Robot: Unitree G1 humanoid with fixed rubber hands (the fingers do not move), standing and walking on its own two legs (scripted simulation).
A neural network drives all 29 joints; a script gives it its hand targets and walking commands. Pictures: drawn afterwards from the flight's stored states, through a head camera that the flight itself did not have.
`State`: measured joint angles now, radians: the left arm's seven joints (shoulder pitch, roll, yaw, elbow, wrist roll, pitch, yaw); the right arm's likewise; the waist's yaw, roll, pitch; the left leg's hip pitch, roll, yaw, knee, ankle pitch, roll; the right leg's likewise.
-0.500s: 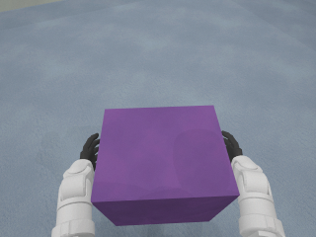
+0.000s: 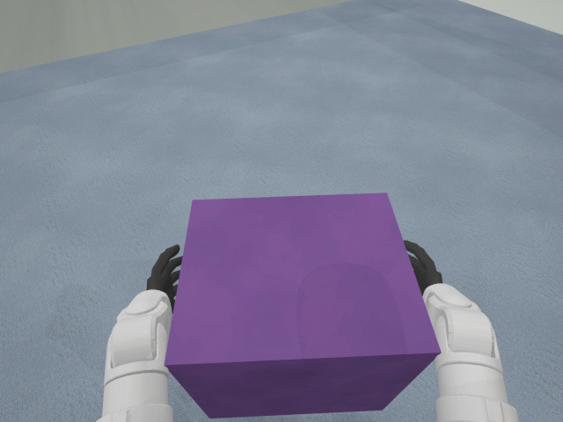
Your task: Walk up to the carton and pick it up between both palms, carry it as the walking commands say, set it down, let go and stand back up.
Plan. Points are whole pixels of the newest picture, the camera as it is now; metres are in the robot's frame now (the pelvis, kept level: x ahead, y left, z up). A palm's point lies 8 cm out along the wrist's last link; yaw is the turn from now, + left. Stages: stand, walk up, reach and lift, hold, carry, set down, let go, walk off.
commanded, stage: reach and lift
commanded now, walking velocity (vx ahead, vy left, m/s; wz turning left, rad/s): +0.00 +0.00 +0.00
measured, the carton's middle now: (293, 311) +0.28 +0.00 -0.02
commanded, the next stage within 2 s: hold in 0.84 s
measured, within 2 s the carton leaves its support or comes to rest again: neither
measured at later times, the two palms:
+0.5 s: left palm (163, 300) +0.28 +0.19 +0.02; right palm (426, 296) +0.27 -0.20 +0.03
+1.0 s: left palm (159, 303) +0.28 +0.19 +0.03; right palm (423, 294) +0.28 -0.19 +0.03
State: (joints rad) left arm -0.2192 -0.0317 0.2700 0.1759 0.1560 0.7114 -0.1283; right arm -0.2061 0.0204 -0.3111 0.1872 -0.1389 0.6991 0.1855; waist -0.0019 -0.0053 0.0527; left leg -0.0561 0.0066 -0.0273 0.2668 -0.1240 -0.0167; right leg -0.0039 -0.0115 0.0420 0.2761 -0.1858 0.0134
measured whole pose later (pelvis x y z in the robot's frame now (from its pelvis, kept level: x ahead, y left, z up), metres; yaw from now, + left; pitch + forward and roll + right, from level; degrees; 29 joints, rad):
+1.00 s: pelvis +0.00 +0.00 +0.00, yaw +0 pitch -6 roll +0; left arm -0.18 0.01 0.22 0.09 0.10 0.72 -0.13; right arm -0.14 0.02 -0.24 0.05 -0.12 0.72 0.14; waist 0.02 -0.01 0.13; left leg -0.01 0.02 -0.02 0.24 -0.12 -0.02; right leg 0.04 0.00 0.05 0.24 -0.17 0.01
